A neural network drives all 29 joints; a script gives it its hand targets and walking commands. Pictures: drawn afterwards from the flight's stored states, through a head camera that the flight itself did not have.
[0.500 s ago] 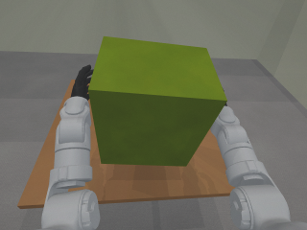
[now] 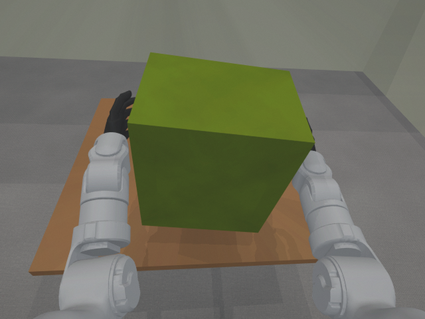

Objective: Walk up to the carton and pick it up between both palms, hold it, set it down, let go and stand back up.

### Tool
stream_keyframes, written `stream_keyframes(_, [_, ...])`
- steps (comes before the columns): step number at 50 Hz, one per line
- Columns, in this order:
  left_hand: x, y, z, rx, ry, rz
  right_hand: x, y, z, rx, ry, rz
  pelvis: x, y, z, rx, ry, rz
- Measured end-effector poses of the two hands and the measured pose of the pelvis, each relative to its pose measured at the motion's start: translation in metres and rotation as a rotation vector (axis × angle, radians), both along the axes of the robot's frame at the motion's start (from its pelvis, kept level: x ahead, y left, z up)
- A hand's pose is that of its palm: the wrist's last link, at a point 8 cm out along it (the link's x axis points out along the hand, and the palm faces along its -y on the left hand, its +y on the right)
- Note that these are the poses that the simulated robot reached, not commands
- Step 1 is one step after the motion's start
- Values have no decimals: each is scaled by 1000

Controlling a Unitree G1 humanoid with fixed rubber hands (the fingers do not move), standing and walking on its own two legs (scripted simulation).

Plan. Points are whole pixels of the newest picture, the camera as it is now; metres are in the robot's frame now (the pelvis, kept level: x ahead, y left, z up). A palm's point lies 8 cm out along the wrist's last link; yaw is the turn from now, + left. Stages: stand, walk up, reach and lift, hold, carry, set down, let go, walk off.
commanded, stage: set down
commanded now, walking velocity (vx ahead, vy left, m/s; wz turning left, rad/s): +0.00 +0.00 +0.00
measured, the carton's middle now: (210, 153) +0.40 +0.00 +0.11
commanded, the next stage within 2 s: none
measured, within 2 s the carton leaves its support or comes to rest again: rests again in 1.60 s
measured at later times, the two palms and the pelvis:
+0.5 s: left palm (124, 147) +0.40 +0.17 +0.13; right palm (300, 157) +0.38 -0.18 +0.11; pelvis +0.02 +0.00 +0.00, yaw -1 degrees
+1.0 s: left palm (129, 157) +0.40 +0.16 +0.10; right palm (299, 168) +0.38 -0.19 +0.09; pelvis +0.01 +0.00 +0.00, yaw -1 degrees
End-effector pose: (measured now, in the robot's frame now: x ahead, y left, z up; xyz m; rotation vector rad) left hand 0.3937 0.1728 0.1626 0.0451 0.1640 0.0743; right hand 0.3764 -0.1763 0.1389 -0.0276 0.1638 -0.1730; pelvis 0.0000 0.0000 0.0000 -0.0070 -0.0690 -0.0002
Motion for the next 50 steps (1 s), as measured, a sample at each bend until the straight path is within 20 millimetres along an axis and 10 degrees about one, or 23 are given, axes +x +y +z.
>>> stream_keyframes(50, [6,-9,-65,-3,61,-18,-1,-9,-52,-35,48,-14,14,-2,0,3,82,-19])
